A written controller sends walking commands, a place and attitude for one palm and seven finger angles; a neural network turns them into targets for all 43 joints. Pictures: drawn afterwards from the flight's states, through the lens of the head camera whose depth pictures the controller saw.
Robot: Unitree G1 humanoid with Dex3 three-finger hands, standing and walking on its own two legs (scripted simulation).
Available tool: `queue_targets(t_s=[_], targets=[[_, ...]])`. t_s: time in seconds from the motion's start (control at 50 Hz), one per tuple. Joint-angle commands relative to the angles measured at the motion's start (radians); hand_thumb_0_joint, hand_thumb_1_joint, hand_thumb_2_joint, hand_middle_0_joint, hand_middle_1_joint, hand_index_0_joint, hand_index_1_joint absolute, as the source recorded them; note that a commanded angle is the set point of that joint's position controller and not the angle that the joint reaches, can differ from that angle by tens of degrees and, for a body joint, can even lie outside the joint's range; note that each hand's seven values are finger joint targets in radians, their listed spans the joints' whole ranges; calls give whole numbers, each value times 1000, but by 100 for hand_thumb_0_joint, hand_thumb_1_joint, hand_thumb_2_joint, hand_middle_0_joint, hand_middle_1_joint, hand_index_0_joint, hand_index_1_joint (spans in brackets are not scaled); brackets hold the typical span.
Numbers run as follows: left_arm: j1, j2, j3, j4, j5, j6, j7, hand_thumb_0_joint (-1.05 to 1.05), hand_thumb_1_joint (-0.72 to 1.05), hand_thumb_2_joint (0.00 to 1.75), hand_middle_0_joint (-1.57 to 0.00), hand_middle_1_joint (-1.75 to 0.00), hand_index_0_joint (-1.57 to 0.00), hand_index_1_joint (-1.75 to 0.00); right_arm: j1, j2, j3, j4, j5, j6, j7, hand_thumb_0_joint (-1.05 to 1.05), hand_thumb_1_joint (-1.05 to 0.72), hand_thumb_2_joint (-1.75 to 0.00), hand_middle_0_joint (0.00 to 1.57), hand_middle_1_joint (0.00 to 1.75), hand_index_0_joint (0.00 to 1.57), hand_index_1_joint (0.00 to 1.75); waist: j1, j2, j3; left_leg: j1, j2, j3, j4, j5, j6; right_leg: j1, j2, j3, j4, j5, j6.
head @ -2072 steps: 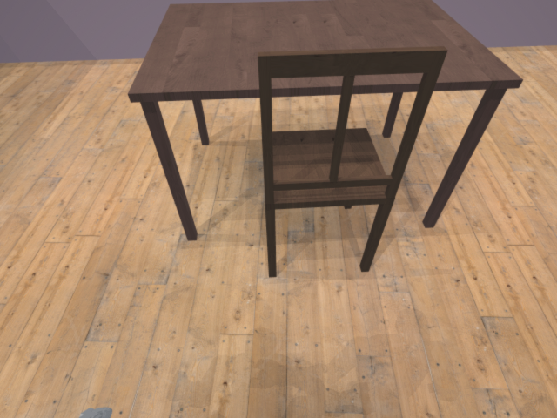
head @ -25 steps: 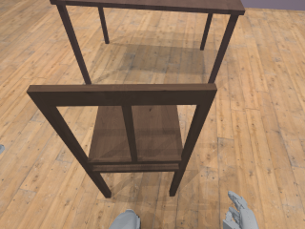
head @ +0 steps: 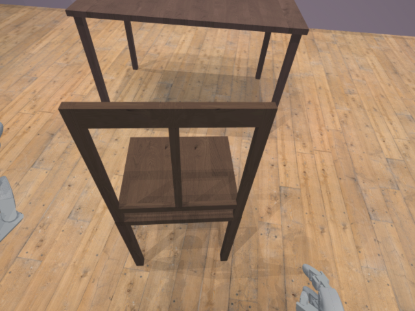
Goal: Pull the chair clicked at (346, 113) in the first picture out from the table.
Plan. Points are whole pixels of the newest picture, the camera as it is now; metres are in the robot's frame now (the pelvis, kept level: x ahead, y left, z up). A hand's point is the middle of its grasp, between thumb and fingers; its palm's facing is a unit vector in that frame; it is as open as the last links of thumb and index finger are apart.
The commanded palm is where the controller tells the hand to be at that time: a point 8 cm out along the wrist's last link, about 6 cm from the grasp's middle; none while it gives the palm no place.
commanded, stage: stop stepping back and stand still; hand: left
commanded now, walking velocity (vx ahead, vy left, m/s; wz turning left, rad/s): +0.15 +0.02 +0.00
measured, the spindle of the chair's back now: (176, 172) +0.45 +0.11 -0.06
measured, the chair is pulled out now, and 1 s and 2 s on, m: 0.72 0.72 0.72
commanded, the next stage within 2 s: let the arm hang, fingers relaxed in 0.40 s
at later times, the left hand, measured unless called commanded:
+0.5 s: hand (16, 218) +0.20 +0.27 +0.17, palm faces +0.42 -0.76 -0.50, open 7.4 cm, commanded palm none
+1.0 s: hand out of the picture +0.02 +0.19 -0.17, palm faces +0.03 -0.97 -0.22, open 7.1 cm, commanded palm none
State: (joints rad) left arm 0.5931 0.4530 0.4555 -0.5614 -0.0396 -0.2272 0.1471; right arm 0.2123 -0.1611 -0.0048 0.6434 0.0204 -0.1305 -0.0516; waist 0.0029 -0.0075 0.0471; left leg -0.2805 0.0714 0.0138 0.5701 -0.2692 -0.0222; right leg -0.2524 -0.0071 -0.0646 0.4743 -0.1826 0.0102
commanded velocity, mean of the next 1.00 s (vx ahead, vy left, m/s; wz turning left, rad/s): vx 0.04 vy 0.01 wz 0.00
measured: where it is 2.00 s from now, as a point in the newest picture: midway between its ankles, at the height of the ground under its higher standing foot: outside the picture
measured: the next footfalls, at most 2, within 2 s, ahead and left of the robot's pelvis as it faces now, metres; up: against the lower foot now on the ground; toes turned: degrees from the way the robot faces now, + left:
none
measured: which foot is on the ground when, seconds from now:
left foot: down 0.00-1.00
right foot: down 0.00-1.00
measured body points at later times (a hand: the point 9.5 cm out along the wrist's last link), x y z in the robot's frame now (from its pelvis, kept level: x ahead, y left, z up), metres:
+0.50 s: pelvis -0.01 +0.01 +0.00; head -0.01 +0.01 +0.45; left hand +0.17 +0.31 +0.19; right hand +0.12 -0.25 -0.09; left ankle +0.03 +0.13 -0.73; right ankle +0.04 -0.13 -0.73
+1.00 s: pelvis +0.01 +0.00 +0.00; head +0.03 +0.00 +0.45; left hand +0.02 +0.24 -0.15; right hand +0.02 -0.24 -0.15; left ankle +0.03 +0.13 -0.73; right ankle +0.04 -0.13 -0.73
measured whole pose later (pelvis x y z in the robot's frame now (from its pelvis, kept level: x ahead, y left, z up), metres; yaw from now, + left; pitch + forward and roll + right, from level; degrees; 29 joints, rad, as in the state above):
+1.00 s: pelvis +0.01 +0.00 +0.00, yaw +1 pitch -1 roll -1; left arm 0.30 0.20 0.01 0.99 0.02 0.03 0.02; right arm 0.31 -0.18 -0.01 1.01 -0.02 0.01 -0.03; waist 0.00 -0.01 0.05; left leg -0.23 0.01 -0.05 0.49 -0.24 -0.02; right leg -0.22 -0.02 -0.06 0.46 -0.22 0.00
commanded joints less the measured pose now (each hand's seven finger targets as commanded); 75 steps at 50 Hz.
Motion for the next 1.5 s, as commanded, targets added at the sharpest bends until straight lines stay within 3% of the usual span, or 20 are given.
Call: queue_targets(t_s=[0.0, 0.12, 0.24, 0.34, 0.46, 0.48, 0.5, 0.52, 0.56, 0.6, 0.62, 0.68, 0.7, 0.8, 0.84, 0.94, 1.1, 1.32, 1.44, 1.48], targets=[[-81, 134, 85, -76, -4, -9, 28, 0, 90, 90, -20, -30, -20, -30, -69, -163, -49, -158, 1, -36, -26, 0, -90, -90, 20, 30, 20, 30, -22, 44, -17, -76, 9, -45, -168, -315, 46, -53, -60, 172, -195, -369, -22], [-141, 133, 60, -111, 12, -4, 40, 0, 90, 90, -20, -30, -20, -30, -74, -157, -42, -149, -12, -40, -33, 0, -90, -90, 20, 30, 20, 30, -21, -4, -43, -22, -14, -67, -136, -230, 66, -43, -88, 195, -218, -357, -36], [-102, 172, 110, -127, 19, -21, 45, 0, 90, 90, -20, -30, -20, -30, -73, -157, -49, -151, -7, -46, -33, 0, -90, -90, 20, 30, 20, 30, -16, 62, -37, -80, 2, -111, -194, -238, 73, 24, -72, 160, -172, -313, -38], [-36, 151, 114, -88, 19, -30, 40, 0, 90, 90, -20, -30, -20, -30, -63, -155, -53, -149, 4, -61, -30, 0, -90, -90, 20, 30, 20, 30, -11, 127, -49, -130, 38, -142, -270, -284, 79, 92, -37, 113, -103, -229, -25], [-94, 120, 73, -67, 25, -37, 38, 0, 90, 90, -20, -30, -20, -30, -61, -158, -53, -140, 0, -77, -31, 0, -90, -90, 20, 30, 20, 30, -14, 56, -19, -122, 26, -126, -251, -241, 67, 75, -48, 151, -141, -187, -21], [-169, -126, -349, 673, 100, 158, -115, 0, 90, 90, -20, -30, -20, -30, -59, -237, -70, 82, -35, -49, 67, 0, -90, -90, 20, 30, 20, 30, -55, 49, 37, -149, 24, -148, -92, 25, 59, -99, -76, 78, 47, -8, -32], [-136, -208, -343, 714, 73, 228, -137, 0, 90, 90, -20, -30, -20, -30, 8, -139, -51, 92, -34, 17, 61, 0, -90, -90, 20, 30, 20, 30, -31, 61, -27, -123, 33, -122, -130, 44, 55, -76, -71, 83, 37, -48, -26], [-155, -220, -362, 745, 69, 243, -140, 0, 90, 90, -20, -30, -20, -30, 11, -132, -37, 84, -45, 40, 57, 0, -90, -90, 20, 30, 20, 30, -17, 52, -42, -155, 41, -152, -151, -19, 68, -54, -69, 73, 45, -112, -23], [-218, -190, -371, 836, 76, 242, -137, 0, 90, 90, -20, -30, -20, -30, 17, -138, -32, 78, -55, 70, 54, 0, -90, -90, 20, 30, 20, 30, -6, -115, -39, -150, 15, -164, -126, -5, 79, -20, -74, 93, 8, -85, -31], [-261, -158, -376, 955, 78, 232, -131, 0, 90, 90, -20, -30, -20, -30, 45, -150, -29, 97, -51, 87, 52, 0, -90, -90, 20, 30, 20, 30, -12, -247, -109, -41, -29, -128, -60, 153, 69, 18, -111, 132, -9, 59, -69], [-283, -148, -383, 1016, 75, 232, -129, 0, 90, 90, -20, -30, -20, -30, 59, -154, -26, 117, -47, 92, 49, 0, -90, -90, 20, 30, 20, 30, -17, -243, -127, 8, -31, -122, -58, 218, 64, 26, -119, 127, -2, 115, -77], [-287, -139, -409, 1203, 62, 236, -123, 0, 90, 90, -20, -30, -20, -30, 39, -159, -10, 181, -42, 93, 42, 0, -90, -90, 20, 30, 20, 30, 2, 21, -105, 31, 3, -142, -128, 310, 65, 48, -79, 108, 17, 104, -53], [-278, -138, -414, 1260, 59, 234, -121, 0, 90, 90, -20, -30, -20, -30, 41, -149, -6, 201, -39, 94, 39, 0, -90, -90, 20, 30, 20, 30, 5, 72, -106, 33, 6, -141, -141, 304, 64, 68, -76, 106, 6, 90, -46], [-253, -178, -412, 1392, 59, 230, -114, 0, 90, 90, -20, -30, -20, -30, 87, -91, -14, 260, -40, 107, 28, 0, -90, -90, 20, 30, 20, 30, 0, 192, -91, 43, 0, -122, -158, 163, 58, 79, -80, 96, -56, 60, -59], [-262, -173, -423, 1427, 57, 231, -118, 0, 90, 90, -20, -30, -20, -30, 98, -91, -14, 276, -37, 115, 28, 0, -90, -90, 20, 30, 20, 30, 1, 135, -27, 18, 4, -128, -178, 92, 62, 55, -76, 95, -89, 27, -61], [-263, -167, -437, 1500, 51, 231, -123, 0, 90, 90, -20, -30, -20, -30, 149, -100, -11, 320, -34, 117, 27, 0, -90, -90, 20, 30, 20, 30, -2, 46, 12, 6, 7, -132, -203, 44, 65, 39, -81, 97, -110, -25, -63], [-236, -172, -443, 1563, 46, 230, -118, 0, 90, 90, -20, -30, -20, -30, 204, -84, -4, 380, -32, 117, 26, 0, -90, -90, 20, 30, 20, 30, -2, -38, 21, 32, -6, -103, -184, 50, 62, 13, -94, 111, -127, -74, -65], [-213, -211, -441, 1595, 46, 227, -111, 0, 90, 90, -20, -30, -20, -30, 227, -35, -1, 425, -31, 112, 18, 0, -90, -90, 20, 30, 20, 30, 0, -2, 29, 33, -4, -99, -184, 84, 62, 16, -91, 105, -111, -44, -69], [-215, -223, -438, 1602, 47, 230, -111, 0, 90, 90, -20, -30, -20, -30, 225, -21, -3, 430, -31, 113, 14, 0, -90, -90, 20, 30, 20, 30, 6, 35, 79, -6, 1, -107, -208, 41, 66, 9, -79, 97, -117, -62, -70], [-209, -227, -437, 1601, 48, 229, -110, 0, 90, 90, -20, -30, -20, -30, 228, -21, -3, 426, -32, 110, 14, 0, -90, -90, 20, 30, 20, 30, 4, 30, 54, 3, 1, -110, -203, 49, 66, 20, -83, 97, -110, -50, -69]])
